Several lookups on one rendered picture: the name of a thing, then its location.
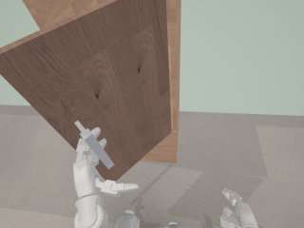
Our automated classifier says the robot left forearm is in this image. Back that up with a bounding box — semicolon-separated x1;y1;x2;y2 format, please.
74;194;108;228

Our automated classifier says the robot right hand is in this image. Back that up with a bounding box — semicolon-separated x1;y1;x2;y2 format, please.
219;188;258;228

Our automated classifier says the handle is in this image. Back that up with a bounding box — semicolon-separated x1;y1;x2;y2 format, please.
75;121;115;170

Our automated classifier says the robot left shin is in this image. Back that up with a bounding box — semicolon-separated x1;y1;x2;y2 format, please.
125;210;135;215

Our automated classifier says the robot left thigh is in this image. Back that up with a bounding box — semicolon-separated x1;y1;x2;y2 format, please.
111;213;140;228

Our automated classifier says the robot left hand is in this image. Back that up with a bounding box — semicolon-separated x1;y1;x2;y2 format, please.
73;126;140;199

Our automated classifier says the cupboard door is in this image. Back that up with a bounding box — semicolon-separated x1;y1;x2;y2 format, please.
0;0;172;181

